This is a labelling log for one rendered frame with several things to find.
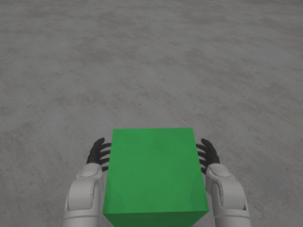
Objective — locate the carton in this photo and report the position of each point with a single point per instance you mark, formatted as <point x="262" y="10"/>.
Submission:
<point x="154" y="179"/>

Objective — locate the right robot hand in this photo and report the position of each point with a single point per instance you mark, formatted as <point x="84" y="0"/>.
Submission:
<point x="210" y="154"/>

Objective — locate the left robot hand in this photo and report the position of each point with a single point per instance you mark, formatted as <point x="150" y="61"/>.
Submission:
<point x="96" y="153"/>

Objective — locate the right robot forearm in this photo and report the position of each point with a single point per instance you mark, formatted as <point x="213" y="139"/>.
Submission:
<point x="230" y="208"/>

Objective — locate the left robot forearm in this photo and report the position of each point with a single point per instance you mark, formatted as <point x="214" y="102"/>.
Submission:
<point x="82" y="201"/>

